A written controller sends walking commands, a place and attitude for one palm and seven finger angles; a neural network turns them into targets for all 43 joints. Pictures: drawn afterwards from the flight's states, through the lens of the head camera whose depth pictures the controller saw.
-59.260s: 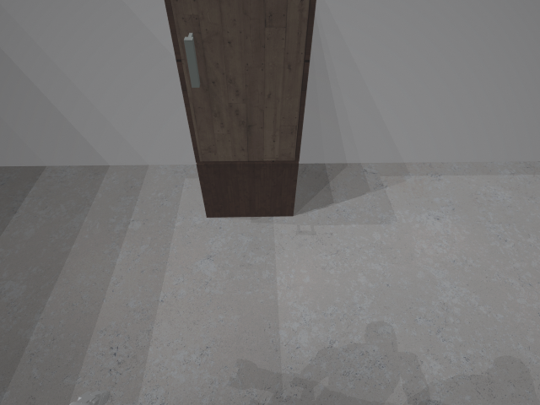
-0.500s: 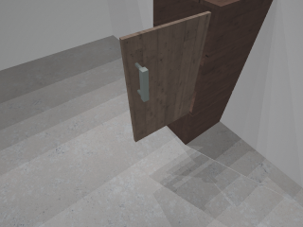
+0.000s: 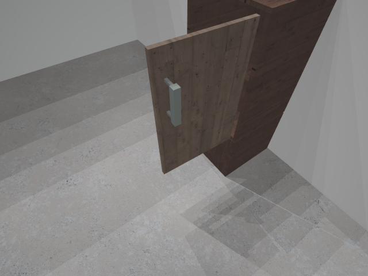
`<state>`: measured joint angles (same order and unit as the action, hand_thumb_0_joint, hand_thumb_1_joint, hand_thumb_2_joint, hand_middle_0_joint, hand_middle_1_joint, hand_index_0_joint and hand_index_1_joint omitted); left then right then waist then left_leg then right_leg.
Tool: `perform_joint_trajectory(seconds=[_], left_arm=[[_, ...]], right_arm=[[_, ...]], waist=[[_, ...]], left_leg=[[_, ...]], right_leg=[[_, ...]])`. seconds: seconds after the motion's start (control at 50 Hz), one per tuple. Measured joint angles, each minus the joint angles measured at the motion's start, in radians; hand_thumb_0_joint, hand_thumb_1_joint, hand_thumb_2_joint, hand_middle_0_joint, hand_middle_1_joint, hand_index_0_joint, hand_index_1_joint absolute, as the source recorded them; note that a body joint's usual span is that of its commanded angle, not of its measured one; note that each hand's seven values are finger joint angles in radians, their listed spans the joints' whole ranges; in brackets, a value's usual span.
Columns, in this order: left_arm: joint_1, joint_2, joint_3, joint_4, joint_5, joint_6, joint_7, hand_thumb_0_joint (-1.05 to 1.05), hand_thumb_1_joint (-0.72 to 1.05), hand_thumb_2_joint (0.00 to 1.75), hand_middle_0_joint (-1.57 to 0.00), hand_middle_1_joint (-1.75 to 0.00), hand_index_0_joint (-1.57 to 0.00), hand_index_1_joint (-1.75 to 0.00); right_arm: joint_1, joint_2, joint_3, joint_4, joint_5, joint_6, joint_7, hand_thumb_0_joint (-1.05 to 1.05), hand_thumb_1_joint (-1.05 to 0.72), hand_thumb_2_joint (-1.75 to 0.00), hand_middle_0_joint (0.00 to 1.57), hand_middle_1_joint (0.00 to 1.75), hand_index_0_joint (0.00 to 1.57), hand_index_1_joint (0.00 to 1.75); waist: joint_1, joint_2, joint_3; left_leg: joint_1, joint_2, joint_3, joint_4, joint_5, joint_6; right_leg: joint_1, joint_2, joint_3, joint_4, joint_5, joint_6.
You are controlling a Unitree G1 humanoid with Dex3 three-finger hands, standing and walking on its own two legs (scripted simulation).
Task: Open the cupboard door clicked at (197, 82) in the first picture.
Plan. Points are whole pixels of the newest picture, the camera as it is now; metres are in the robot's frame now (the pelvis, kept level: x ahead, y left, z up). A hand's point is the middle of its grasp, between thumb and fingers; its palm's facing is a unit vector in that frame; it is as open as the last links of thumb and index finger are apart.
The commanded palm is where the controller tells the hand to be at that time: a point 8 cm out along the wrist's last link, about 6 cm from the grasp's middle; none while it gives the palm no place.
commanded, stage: stand and wait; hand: left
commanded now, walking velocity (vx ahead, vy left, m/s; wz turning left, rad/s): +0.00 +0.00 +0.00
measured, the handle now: (171, 102) +0.58 +0.07 +0.03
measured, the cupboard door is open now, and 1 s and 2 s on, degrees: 87 87 87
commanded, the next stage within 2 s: none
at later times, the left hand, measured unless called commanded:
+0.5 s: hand out of the picture +0.06 +0.21 -0.17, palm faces +0.01 -0.97 -0.26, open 7.4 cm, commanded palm none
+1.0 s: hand out of the picture +0.06 +0.22 -0.17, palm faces +0.00 -0.97 -0.26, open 7.4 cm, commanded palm none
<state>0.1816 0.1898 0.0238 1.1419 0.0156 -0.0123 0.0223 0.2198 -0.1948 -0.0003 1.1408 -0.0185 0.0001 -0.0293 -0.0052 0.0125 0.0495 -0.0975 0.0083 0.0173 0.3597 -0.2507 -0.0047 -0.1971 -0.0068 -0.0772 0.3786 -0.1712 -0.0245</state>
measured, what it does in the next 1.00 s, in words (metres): stands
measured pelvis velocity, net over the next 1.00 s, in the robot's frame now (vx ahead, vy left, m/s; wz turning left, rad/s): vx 0.01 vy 0.01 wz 0.00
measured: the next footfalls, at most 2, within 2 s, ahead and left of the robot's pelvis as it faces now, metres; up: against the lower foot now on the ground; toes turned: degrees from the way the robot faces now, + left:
none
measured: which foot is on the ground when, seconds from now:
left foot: down 0.00-1.00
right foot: down 0.00-1.00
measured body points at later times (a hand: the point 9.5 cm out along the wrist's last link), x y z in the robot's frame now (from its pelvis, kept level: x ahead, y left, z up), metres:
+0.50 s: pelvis +0.01 +0.00 +0.00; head +0.03 +0.00 +0.45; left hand +0.06 +0.26 -0.15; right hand +0.04 -0.25 -0.16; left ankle -0.04 +0.12 -0.75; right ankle +0.02 -0.10 -0.75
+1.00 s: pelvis +0.01 +0.01 +0.00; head +0.03 +0.01 +0.45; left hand +0.06 +0.27 -0.15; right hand +0.04 -0.25 -0.15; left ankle -0.04 +0.12 -0.75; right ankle +0.02 -0.10 -0.75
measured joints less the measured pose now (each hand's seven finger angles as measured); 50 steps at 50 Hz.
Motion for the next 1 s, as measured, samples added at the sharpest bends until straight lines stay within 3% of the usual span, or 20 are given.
perform_joint_trajectory(seconds=[1.0], left_arm=[[-0.027, 0.048, -0.007, 0.003, 0.0, -0.003, -0.006, 0.01, 0.91, 0.9, -0.2, -0.3, -0.21, -0.3]], right_arm=[[-0.04, -0.042, 0.004, 0.005, 0.003, -0.007, 0.003, 0.01, -0.91, -0.89, 0.2, 0.3, 0.2, 0.3]], waist=[[0.0, -0.012, -0.003]], left_leg=[[0.044, -0.009, 0.005, -0.055, 0.009, 0.011]], right_leg=[[0.038, -0.007, 0.006, -0.044, 0.005, 0.014]])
